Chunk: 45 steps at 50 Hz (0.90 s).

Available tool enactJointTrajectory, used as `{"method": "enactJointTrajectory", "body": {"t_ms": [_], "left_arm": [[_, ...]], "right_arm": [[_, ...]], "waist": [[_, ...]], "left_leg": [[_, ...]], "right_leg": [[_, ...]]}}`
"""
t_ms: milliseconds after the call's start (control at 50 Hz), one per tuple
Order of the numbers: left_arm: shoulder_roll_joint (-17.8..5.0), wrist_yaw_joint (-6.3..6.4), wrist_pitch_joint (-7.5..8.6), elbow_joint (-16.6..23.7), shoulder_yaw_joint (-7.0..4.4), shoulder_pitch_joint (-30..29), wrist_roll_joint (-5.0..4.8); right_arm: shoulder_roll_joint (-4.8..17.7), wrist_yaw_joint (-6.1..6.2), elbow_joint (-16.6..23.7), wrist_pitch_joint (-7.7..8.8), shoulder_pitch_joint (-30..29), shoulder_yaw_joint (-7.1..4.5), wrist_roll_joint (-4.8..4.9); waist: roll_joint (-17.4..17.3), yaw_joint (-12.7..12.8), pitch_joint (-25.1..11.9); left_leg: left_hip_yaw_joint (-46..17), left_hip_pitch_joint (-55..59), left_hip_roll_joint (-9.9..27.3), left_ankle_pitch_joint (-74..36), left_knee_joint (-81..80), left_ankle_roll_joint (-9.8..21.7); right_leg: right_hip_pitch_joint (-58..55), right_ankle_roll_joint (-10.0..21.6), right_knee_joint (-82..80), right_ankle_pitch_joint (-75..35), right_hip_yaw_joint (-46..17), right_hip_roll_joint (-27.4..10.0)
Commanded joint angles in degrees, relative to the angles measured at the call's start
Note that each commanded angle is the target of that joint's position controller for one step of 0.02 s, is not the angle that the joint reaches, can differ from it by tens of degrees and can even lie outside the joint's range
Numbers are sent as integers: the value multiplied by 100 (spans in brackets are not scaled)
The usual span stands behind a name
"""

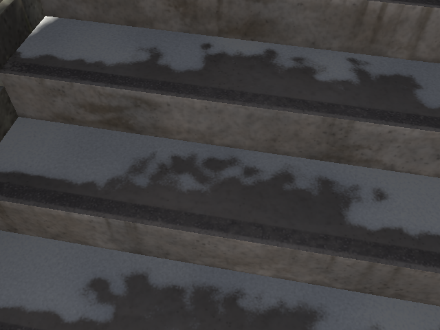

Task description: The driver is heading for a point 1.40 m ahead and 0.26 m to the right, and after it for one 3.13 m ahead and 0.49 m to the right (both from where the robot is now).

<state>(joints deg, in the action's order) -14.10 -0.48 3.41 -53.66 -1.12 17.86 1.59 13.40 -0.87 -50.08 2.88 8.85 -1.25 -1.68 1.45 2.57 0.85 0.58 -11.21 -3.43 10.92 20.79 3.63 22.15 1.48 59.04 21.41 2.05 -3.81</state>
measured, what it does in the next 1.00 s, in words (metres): climbs: right foot, then left foot 0.17 m higher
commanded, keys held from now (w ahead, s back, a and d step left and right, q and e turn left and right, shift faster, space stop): w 0.36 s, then no key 0.50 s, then e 0.10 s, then w+e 0.04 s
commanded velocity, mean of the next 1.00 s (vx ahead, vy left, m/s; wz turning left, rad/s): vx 0.29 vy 0.00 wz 0.01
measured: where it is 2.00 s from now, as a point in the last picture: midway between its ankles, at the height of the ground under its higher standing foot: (307, 205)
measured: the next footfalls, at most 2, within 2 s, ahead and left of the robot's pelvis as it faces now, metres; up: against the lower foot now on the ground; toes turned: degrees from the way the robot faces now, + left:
right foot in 0.30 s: +0.17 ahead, -0.10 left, +0.00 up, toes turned -4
left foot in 0.74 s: +0.40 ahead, +0.10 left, +0.17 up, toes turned +7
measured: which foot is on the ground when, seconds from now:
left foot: down 0.00-0.30, up 0.32-0.72, down 0.74-1.00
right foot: up 0.00-0.28, down 0.30-0.78, up 0.80-1.00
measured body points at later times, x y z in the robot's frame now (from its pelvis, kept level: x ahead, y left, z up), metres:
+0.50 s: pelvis +0.14 -0.02 -0.01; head +0.16 -0.04 +0.44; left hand +0.08 +0.22 -0.14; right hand +0.29 -0.22 -0.13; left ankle +0.13 +0.10 -0.46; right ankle +0.13 -0.09 -0.75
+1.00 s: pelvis +0.29 +0.05 +0.12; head +0.30 +0.06 +0.57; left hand +0.41 +0.28 -0.01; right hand +0.36 -0.19 -0.02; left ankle +0.36 +0.10 -0.58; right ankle +0.26 -0.12 -0.41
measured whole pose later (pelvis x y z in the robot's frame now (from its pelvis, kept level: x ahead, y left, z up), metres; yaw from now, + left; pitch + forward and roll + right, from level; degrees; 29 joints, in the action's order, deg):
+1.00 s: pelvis +0.29 +0.05 +0.12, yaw -2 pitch +1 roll +0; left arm -9.5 3.7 -0.3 -43.7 -1.8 11.2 1.8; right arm 9.4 1.7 -53.3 1.4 13.5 -0.4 -1.8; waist 1.4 2.0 0.3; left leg 10.7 -30.2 0.3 18.8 47.1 6.7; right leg 45.4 3.5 98.0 5.8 -8.4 2.8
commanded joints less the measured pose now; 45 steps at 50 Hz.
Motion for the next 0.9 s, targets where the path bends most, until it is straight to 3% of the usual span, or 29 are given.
{"method": "enactJointTrajectory", "body": {"t_ms": [20,60,120,180,220,260,280,300,320,340,360,380,400,460,580,600,640,660,680,700,720,740,760,780,800,820,840,860,900], "left_arm": [[-440,-52,-22,211,-107,133,97],[-353,-82,-65,202,-102,75,104],[-117,-53,-131,257,-19,-87,111],[-92,33,-149,475,37,-619,66],[-152,188,-141,364,-15,-49,49],[-164,278,-35,155,-77,678,-13],[-126,298,43,-46,-97,1216,-1],[-560,326,78,-190,-208,1736,82],[-829,231,91,-196,-202,1501,24],[-1094,205,-2,-181,-335,1364,-77],[-677,139,-73,-72,-263,795,-89],[-369,86,-94,-62,-152,470,-60],[-106,60,-75,-161,-50,495,-35],[-114,41,105,-573,1,1129,41],[-260,191,166,-764,107,1090,-104],[-162,263,65,-920,134,1165,-170],[-298,381,-92,-801,91,1178,-128],[-432,444,-115,-819,14,1268,-167],[-464,452,-172,-816,-21,1269,-105],[-581,346,-160,-642,-12,1121,-54],[-747,249,-125,-528,-78,1038,-82],[-989,135,-43,-534,-176,852,-268],[-861,-16,92,-346,-181,914,-354],[-671,-182,61,-138,-175,807,-299],[-255,-260,-90,-164,-199,705,-22],[261,-165,-256,150,-151,598,191],[379,12,-422,534,-131,270,285],[450,234,-515,771,-113,139,269],[448,448,-562,692,-117,660,196]], "right_arm": [[713,26,13,94,464,-152,73],[723,24,-37,155,525,-141,103],[636,79,-145,160,683,-98,44],[670,144,-127,159,667,-85,42],[746,172,-128,180,659,-94,28],[857,168,-70,145,432,-127,156],[806,155,3,121,178,-126,270],[521,118,228,170,-131,-50,270],[-279,113,249,165,569,118,83],[-57,141,42,47,1230,41,-3],[235,136,101,3,766,-30,-124],[258,114,284,-11,355,-67,-158],[75,108,415,-58,124,-5,-128],[-579,259,860,-237,-225,209,-11],[-580,376,2067,-352,-1481,372,10],[-706,337,2332,-374,-1662,464,-69],[-688,225,2353,-446,-1385,504,-162],[-937,258,2469,-488,-1483,610,-5],[-864,290,2400,-533,-1378,580,57],[-657,288,2045,-502,-778,455,147],[-538,285,1699,-498,30,373,177],[-397,278,1409,-398,1102,294,122],[-212,310,1158,-323,1321,184,159],[331,375,1009,-414,1617,19,-28],[506,434,1013,-548,955,-80,-55],[609,396,1063,-539,-14,-160,24],[300,374,956,-499,-528,-106,74],[-79,368,644,-401,-584,5,108],[-459,314,243,-237,-430,97,-28]], "waist": [[-703,-120,-232],[-652,-55,-223],[-949,-41,-128],[-658,-91,279],[-754,140,-125],[-626,497,-399],[-403,787,-402],[246,912,-464],[1201,41,-340],[1070,-20,-606],[538,-116,236],[366,-197,683],[188,-265,936],[23,-280,502],[150,-245,552],[122,-300,535],[46,-189,-108],[609,-97,-383],[536,-117,-538],[473,-303,-1034],[903,-491,-1613],[1044,-1125,-2083],[693,-1122,-2401],[-887,-1265,-2439],[-1361,-989,-2366],[-893,-415,-1291],[-421,-86,-297],[-165,134,528],[-176,412,561]], "left_leg": [[-956,669,1413,-2567,-784,808],[-708,354,1395,-3190,-704,914],[-585,-31,1340,-2625,-733,1011],[-647,-315,1384,-2344,-810,970],[-800,99,1628,-4288,-153,1052],[-521,404,1379,-5662,1145,938],[-329,159,1033,-5172,2197,743],[-187,-1049,568,-2975,3896,398],[-100,-2329,-180,1358,5542,153],[-490,-2709,-110,1540,6538,154],[-367,-3537,130,1325,7568,126],[-257,-4152,194,1322,8215,149],[-251,-4635,247,1355,8735,127],[-64,-5540,125,1664,10654,185],[343,-6584,565,2026,9586,-33],[407,-6437,809,1899,8609,-51],[883,-5261,801,1426,7156,-206],[740,-4356,821,1790,6151,-36],[838,-3782,644,1778,5519,10],[1325,-2685,148,2231,5195,77],[1398,-2002,-128,1977,5077,180],[896,-927,-57,1031,4358,460],[-645,13,450,1014,3726,835],[-3107,223,1657,920,1783,1481],[-4929,-738,2079,2059,33,1887],[-4633,-1804,2320,2748,-188,1758],[-3865,-2720,2199,3316,16,1373],[-2919,-3410,1894,3127,281,932],[-1522,-3210,1506,2087,707,561]], "right_leg": [[973,-83,839,-393,14,-91],[925,-179,913,-497,125,-60],[678,-129,685,-522,285,-18],[230,17,-786,-462,311,52],[-368,270,-1175,-141,343,287],[-1160,449,-2594,-918,434,540],[-1774,472,-3868,-1804,443,600],[-2717,677,-4369,-2124,-803,-312],[-3021,789,-4054,-5208,-2327,-1522],[-2560,1648,-4446,-2286,-3090,-1986],[-1963,1742,-4892,440,-2955,-1756],[-1524,1589,-5103,1298,-2591,-1515],[-1239,1427,-5084,858,-2137,-1303],[-1175,1245,-4643,-1308,-1258,-1179],[-1414,1063,-5133,-1217,-849,-1010],[-1429,961,-5181,-1533,-718,-778],[-1747,1187,-5426,-3335,-498,-659],[-1932,1187,-5758,-4339,-499,-881],[-2225,1077,-5624,-5008,-291,-837],[-2303,1049,-4904,-7950,105,-785],[-2674,1010,-4099,-9890,100,-986],[-2657,791,-2909,-10760,345,-1156],[-1423,467,-1831,-9479,105,-746],[-478,216,-157,-4997,158,109],[-311,137,2220,-1014,-679,675],[468,65,3820,-748,-1260,665],[986,125,4191,-772,-985,467],[1315,197,4125,-641,-871,414],[1648,281,4154,-1062,-861,608]]}}
Over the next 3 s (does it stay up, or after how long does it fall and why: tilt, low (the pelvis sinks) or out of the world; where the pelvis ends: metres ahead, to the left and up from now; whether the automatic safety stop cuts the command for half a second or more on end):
stays up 1.23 -0.30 0.63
